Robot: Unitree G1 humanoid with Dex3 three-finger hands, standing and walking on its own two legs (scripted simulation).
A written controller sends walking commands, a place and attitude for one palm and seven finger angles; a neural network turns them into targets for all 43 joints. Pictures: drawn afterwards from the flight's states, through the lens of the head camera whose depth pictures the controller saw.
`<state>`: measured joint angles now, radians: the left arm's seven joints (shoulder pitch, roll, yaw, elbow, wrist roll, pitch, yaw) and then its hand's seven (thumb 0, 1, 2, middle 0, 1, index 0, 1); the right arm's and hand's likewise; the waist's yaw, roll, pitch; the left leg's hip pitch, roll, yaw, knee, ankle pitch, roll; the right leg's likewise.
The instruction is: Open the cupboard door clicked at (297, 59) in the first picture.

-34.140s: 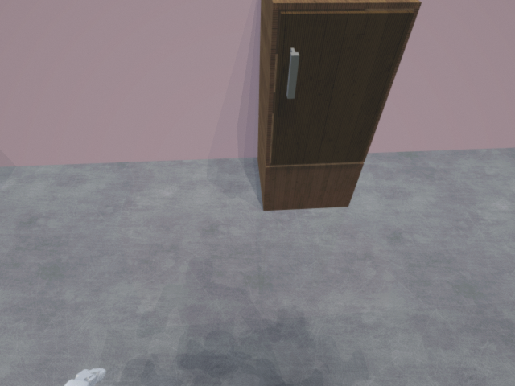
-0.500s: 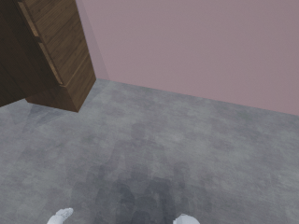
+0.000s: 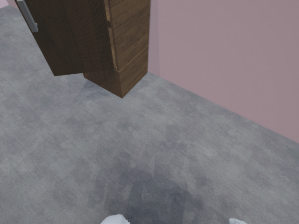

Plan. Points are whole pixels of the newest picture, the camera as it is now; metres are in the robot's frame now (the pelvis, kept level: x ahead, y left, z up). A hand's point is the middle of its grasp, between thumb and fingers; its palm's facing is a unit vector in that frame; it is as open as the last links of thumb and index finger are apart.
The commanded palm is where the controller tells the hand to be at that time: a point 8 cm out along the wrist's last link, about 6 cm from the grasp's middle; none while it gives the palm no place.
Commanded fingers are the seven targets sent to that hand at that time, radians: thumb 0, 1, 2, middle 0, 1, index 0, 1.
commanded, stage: turn to face it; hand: left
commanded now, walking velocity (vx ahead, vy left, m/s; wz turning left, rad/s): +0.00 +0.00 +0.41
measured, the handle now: (28, 14) +0.95 +0.64 +0.00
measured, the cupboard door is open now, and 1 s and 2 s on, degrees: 45 45 45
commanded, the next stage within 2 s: take the last steps up to it in 0.46 s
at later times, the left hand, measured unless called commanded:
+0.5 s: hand out of the picture +0.07 +0.20 -0.15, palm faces +0.15 -0.96 -0.24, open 7.4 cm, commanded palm none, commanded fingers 0.00 0.90 0.90 -0.20 -0.30 -0.20 -0.30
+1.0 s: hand out of the picture -0.11 +0.15 -0.15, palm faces +0.44 -0.87 -0.20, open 7.4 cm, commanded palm none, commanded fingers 0.00 0.90 0.90 -0.20 -0.30 -0.20 -0.30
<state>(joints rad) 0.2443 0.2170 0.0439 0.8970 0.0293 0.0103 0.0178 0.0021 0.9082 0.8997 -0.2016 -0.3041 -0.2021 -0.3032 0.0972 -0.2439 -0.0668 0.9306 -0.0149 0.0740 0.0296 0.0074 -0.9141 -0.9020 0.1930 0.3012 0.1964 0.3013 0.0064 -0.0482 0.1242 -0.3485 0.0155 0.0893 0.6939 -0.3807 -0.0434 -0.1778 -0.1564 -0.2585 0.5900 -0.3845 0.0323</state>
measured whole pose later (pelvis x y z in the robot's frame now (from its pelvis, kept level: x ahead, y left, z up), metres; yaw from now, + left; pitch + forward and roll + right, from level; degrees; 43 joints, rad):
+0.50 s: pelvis +0.00 -0.01 +0.01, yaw +9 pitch +1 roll +0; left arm 0.15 0.21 0.04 0.92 0.01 0.04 0.01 0.00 0.91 0.90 -0.20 -0.30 -0.20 -0.30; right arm 0.21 -0.18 -0.03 0.97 -0.03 0.04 -0.01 0.00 -0.91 -0.90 0.20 0.30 0.20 0.30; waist -0.02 0.01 0.06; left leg -0.31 -0.04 -0.04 0.50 -0.21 0.02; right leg -0.29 -0.03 -0.03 0.66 -0.36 0.06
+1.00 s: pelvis +0.03 +0.02 +0.02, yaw +20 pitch +0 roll +2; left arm 0.44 0.16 0.04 1.10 0.04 -0.05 0.01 0.00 0.91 0.90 -0.20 -0.30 -0.20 -0.30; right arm 0.12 -0.23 -0.06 1.01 -0.03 0.06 0.04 0.01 -0.92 -0.90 0.19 0.30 0.19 0.30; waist 0.07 -0.02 0.06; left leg -0.48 0.07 0.06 0.81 -0.27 -0.05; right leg -0.02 -0.14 -0.21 0.34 -0.30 0.06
